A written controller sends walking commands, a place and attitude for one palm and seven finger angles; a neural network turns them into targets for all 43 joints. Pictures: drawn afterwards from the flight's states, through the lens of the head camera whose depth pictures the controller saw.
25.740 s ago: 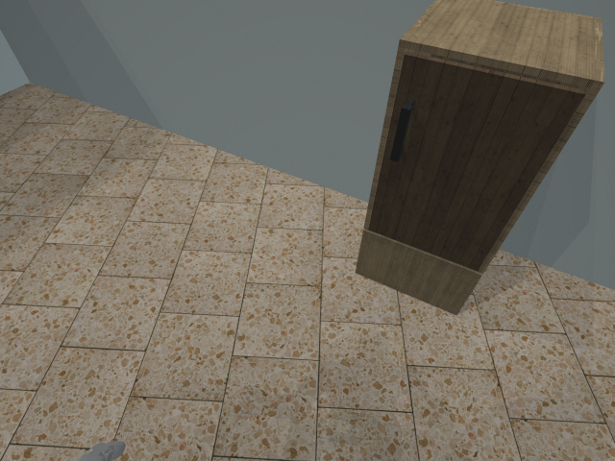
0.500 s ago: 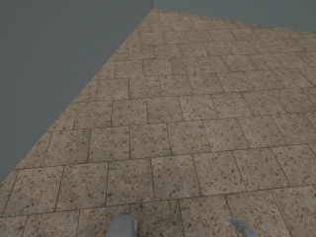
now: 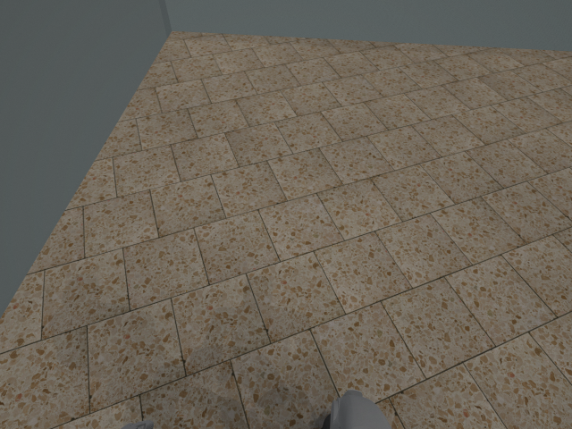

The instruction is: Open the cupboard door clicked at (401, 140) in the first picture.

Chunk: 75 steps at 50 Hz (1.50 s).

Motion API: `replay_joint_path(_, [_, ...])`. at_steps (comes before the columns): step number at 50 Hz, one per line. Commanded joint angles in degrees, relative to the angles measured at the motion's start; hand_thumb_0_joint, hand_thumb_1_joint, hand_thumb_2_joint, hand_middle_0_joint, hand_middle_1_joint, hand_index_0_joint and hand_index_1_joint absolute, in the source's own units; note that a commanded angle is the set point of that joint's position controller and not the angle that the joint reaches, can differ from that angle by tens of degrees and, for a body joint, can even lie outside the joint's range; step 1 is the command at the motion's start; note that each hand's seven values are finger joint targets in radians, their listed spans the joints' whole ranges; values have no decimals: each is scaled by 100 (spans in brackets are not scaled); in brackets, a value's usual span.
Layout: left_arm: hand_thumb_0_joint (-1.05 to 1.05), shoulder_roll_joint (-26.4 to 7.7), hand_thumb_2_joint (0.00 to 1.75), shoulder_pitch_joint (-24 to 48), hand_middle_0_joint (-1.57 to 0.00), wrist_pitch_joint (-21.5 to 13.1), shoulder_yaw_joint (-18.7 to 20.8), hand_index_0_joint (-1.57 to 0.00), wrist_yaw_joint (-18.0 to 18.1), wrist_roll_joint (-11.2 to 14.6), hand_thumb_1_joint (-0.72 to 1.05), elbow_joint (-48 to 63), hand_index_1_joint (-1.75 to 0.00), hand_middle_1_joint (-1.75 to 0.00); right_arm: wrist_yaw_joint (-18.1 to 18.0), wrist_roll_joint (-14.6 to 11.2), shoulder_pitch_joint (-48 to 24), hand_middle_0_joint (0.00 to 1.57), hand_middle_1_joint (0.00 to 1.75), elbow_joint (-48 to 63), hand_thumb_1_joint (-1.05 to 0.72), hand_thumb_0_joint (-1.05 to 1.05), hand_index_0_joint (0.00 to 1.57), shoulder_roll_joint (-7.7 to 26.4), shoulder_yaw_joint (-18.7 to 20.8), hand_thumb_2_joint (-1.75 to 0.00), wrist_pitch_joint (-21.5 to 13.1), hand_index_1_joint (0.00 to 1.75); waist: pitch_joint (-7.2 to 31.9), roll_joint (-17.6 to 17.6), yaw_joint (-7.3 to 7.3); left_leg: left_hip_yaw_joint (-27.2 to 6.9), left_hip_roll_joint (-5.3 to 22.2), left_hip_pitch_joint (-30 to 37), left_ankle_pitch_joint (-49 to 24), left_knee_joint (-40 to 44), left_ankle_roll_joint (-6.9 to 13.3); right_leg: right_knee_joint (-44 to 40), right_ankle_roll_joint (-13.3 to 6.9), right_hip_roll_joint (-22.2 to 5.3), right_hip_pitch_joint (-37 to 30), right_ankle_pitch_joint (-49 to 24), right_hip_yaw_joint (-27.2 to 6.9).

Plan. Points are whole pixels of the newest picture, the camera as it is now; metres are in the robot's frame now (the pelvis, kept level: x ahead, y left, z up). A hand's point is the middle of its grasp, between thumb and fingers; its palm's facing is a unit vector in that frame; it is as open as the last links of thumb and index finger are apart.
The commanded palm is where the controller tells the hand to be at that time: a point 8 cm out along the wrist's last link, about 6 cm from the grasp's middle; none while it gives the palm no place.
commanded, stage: turn to face it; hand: left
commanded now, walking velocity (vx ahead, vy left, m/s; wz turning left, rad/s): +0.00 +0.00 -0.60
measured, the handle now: out of the picture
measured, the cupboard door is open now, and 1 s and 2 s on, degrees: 51 51 51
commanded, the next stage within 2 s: none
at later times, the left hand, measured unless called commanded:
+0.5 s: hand (215, 362) +0.25 +0.14 -0.17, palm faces +0.18 -0.97 -0.13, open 7.2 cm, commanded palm none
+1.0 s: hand (202, 396) +0.19 +0.15 -0.15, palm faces +0.43 -0.84 -0.32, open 7.4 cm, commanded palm none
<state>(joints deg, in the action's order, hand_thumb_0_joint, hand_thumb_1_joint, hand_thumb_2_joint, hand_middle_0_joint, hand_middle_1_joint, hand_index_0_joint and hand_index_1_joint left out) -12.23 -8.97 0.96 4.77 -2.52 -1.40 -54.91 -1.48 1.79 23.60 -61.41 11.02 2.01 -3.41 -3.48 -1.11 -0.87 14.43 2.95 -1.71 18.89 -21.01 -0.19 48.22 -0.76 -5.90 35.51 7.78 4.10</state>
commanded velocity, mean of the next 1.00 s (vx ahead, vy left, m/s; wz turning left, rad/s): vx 0.00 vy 0.00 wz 0.59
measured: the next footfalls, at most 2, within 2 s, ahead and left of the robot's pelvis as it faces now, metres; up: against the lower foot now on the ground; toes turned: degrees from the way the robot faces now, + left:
right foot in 0.12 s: +0.20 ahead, -0.13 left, +0.00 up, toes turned -9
left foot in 0.54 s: +0.22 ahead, +0.09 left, +0.00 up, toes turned +18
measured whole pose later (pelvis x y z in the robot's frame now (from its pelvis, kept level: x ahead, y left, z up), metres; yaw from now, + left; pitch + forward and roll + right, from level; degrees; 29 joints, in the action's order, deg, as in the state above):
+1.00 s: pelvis +0.21 -0.09 -0.01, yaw +26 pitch +2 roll +1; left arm -12.9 -11.3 1.2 2.7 1.1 -1.1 -50.6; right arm 0.7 1.2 9.4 -53.3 15.8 5.2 4.4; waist -3.9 1.9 -0.4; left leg -1.9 -1.0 -30.0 27.0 -60.2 -2.6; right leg 33.1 0.4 -4.4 15.0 19.6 4.5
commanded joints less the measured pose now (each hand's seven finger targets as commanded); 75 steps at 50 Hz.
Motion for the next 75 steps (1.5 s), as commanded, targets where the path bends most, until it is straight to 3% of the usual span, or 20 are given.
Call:
replay_joint_path(1, [0, -58, 90, 631, -20, -129, -70, -20, -66, 12, 90, 545, -30, -30, -38, 7, 348, 20, 30, 265, -90, 0, 20, 758, 109, -90, -71, 30, -334, 658, -119, -354, 1586, -275, -3435, 388, 551, -749, -145, 234, -478, 150, 282])
replay_joint_path(4, [0, -328, 90, -736, -20, -279, -58, -20, 56, -30, 90, 142, -30, -30, -41, -55, 218, 20, 30, 229, -90, 0, 20, 808, 55, -90, -36, 30, 495, 527, 533, -295, 1306, -682, -4623, -1486, 306, -1603, -344, 572, -2809, -318, 327])
replay_joint_path(6, [0, -1366, 90, -2074, -20, -439, 156, -20, 223, 5, 90, -266, -30, -30, -12, -258, 679, 20, 30, 329, -90, 0, 20, 313, 14, -90, -17, 30, 2279, -1557, 779, -311, -125, -2795, 1759, -4872, -234, -1960, -1391, -2184, -5617, -3983, -2620])
replay_joint_path(7, [0, -1366, 90, -1766, -20, -421, 75, -20, 290, 122, 90, -208, -30, -30, -34, -260, 503, 20, 30, 322, -90, 0, 20, 497, 5, -90, 62, 30, 2299, -976, 701, -1266, 126, -2613, 1862, -5242, -155, -2355, -1549, -2190, -4970, -3796, -2339])
replay_joint_path(13, [0, -563, 90, -49, -20, -376, -164, -20, 399, 55, 90, 160, -30, -30, 37, -152, 331, 20, 30, 107, -90, 0, 20, -31, -21, -90, 407, 30, 509, -580, -172, -1308, 396, -2147, 594, -4100, -251, -2994, -806, -1341, -2190, -2975, -81])
replay_joint_path(25, [0, -615, 90, -175, -20, -201, 87, -20, 396, 40, 90, 338, -30, -30, 201, -48, -435, 20, 30, 731, -90, 0, 20, 299, 186, -90, 445, 30, 575, -28, -172, -869, 167, -1283, -777, -1050, -166, -1632, -316, -1324, -2235, -896, 670])
replay_joint_path(27, [0, -226, 90, -25, -20, -100, -16, -20, 355, 120, 90, 696, -30, -30, 108, 19, 99, 20, 30, 773, -90, 0, 20, 1326, 406, -90, 374, 30, 785, 2464, -450, -4029, 2265, -360, -4111, 90, 1194, 882, 509, 62, -283, 3206, 688])
replay_joint_path(28, [0, -454, 90, 421, -20, -47, -37, -20, 358, 43, 90, 881, -30, -30, 40, 12, 223, 20, 30, 718, -90, 0, 20, 1395, 415, -90, 405, 30, 807, 1492, -547, -3940, 2396, -465, -3752, 14, 1492, 1655, 409, 68, -215, 3010, -170])
replay_joint_path(33, [0, -463, 90, 111, -20, 20, 45, -20, 284, 25, 90, 674, -30, -30, -40, -32, -956, 20, 30, 1133, -90, 0, 20, 1175, 309, -90, 313, 30, 726, 1001, 13, -2777, 1277, -942, -2923, -11, 902, 1760, 531, 132, -297, 1642, -423])
replay_joint_path(42, [0, -596, 90, -374, -20, 11, -2, -20, 317, 103, 90, 669, -30, -30, 73, -42, -1407, 20, 30, 1291, -90, 0, 20, 1510, 483, -90, 493, 30, 740, 1019, 142, -3029, 846, -1661, -1869, -298, 728, -1300, 488, 579, -2163, 1310, -104])
replay_joint_path(43, [0, -743, 90, -747, -20, -39, 42, -20, 332, 90, 90, 614, -30, -30, 87, -87, -1628, 20, 30, 1369, -90, 0, 20, 1424, 482, -90, 508, 30, 783, 760, 352, -2887, 592, -2070, -1380, -625, 514, -2179, 468, 488, -2800, 713, -147])
replay_joint_path(45, [0, -1696, 90, -939, -20, -113, 216, -20, 414, -53, 90, 647, -30, -30, 157, -137, -1767, 20, 30, 1644, -90, 0, 20, 724, 389, -90, 504, 30, 595, -2034, 516, -1436, -720, -3679, 1568, -3089, -294, -3565, -470, -2122, -3380, 391, -2776])
replay_joint_path(46, [0, -1623, 90, -810, -20, -126, 136, -20, 440, -8, 90, 703, -30, -30, 189, -88, -1858, 20, 30, 1622, -90, 0, 20, 1035, 430, -90, 529, 30, 500, -1568, 460, -1773, -335, -3475, 1728, -4270, -201, -3399, -812, -2361, -2685, -105, -2570])
replay_joint_path(51, [0, -955, 90, -260, -20, -160, -24, -20, 427, 12, 90, 851, -30, -30, 321, -103, -1806, 20, 30, 1393, -90, 0, 20, 724, 355, -90, 651, 30, 205, -1304, 55, -1327, -105, -3310, 613, -4408, -423, -2741, -454, -1150, -2764, -2025, -415])
replay_joint_path(60, [0, -1339, 90, -690, -20, -161, 132, -20, 376, 36, 90, 679, -30, -30, 308, -111, -1675, 20, 30, 1443, -90, 0, 20, 798, 258, -90, 502, 30, 806, -902, 27, -709, -404, -1296, -451, -823, -181, -1224, -134, -1272, -3086, -3093, 297])
replay_joint_path(61, [0, -1237, 90, -596, -20, -152, 106, -20, 352, 75, 90, 755, -30, -30, 287, -79, -1189, 20, 30, 1330, -90, 0, 20, 1120, 358, -90, 457, 30, 1176, -242, -247, -1112, -4, -109, -1706, -441, 10, -344, 150, -1135, -2305, -2249, 506])
replay_joint_path(62, [0, -793, 90, -432, -20, -127, 15, -20, 305, 121, 90, 990, -30, -30, 239, -38, -668, 20, 30, 1251, -90, 0, 20, 1841, 547, -90, 402, 30, 1480, 1572, -545, -3442, 1744, 983, -4012, -343, 887, 1074, 607, -214, -512, 1800, 624])
replay_joint_path(63, [0, -748, 90, 14, -20, -58, -63, -20, 349, 82, 90, 1181, -30, -30, 188, -101, -263, 20, 30, 1140, -90, 0, 20, 2038, 572, -90, 454, 30, 1486, 1488, -650, -3885, 2248, 934, -5511, -450, 1461, 1821, 580, -45, -20, 3022, -102])
replay_joint_path(68, [0, -757, 90, -72, -20, 82, 23, -20, 310, 36, 90, 902, -30, -30, 26, -55, -1479, 20, 30, 1405, -90, 0, 20, 1454, 383, -90, 414, 30, 621, 1356, -28, -2688, 1096, -714, -3315, -152, 905, 1709, 603, -28, -387, 1781, -489])
replay_joint_path(75, [0, -640, 90, -113, -20, 64, 4, -20, 284, 77, 90, 954, -30, -30, 88, -15, -1630, 20, 30, 1456, -90, 0, 20, 1552, 464, -90, 482, 30, 521, 1123, 60, -3054, 827, -1526, -1885, -119, 817, -432, 523, 469, -1676, 1657, -140])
